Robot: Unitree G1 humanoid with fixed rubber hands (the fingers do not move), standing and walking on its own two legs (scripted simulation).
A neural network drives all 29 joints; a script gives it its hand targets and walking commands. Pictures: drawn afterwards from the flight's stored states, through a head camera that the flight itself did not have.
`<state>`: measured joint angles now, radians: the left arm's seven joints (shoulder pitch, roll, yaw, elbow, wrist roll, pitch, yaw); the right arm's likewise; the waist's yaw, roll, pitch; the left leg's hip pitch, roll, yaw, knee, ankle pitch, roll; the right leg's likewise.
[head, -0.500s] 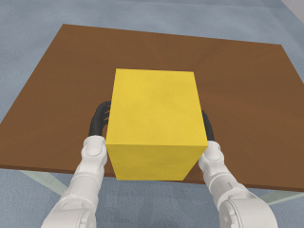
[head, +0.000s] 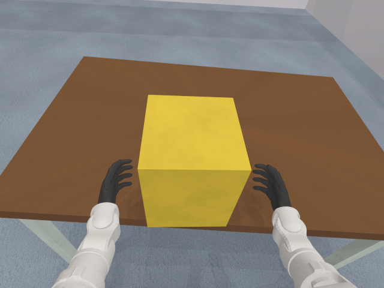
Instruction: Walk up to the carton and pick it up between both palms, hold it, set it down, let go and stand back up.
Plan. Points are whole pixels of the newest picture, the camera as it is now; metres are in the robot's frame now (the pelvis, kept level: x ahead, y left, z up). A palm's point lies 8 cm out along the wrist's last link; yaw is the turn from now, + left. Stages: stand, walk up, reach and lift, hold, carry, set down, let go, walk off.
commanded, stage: set down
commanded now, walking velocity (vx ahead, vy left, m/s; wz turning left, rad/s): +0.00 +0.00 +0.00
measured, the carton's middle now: (189, 164) +0.41 +0.02 +0.01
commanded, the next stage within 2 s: none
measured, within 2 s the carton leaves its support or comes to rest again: neither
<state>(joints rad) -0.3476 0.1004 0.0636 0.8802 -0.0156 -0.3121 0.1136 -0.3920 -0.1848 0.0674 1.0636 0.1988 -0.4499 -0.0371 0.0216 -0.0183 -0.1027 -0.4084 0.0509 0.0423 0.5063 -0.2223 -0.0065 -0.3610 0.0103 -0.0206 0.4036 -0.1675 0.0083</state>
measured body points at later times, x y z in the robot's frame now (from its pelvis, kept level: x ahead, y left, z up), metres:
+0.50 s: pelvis -0.04 -0.01 +0.00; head -0.06 +0.00 +0.45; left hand +0.25 +0.19 -0.01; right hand +0.26 -0.20 +0.00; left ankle +0.01 +0.11 -0.74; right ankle +0.02 -0.13 -0.74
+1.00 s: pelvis -0.03 -0.02 +0.00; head -0.04 +0.00 +0.45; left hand +0.21 +0.19 -0.04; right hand +0.21 -0.21 -0.02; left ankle +0.01 +0.11 -0.74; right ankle +0.02 -0.13 -0.74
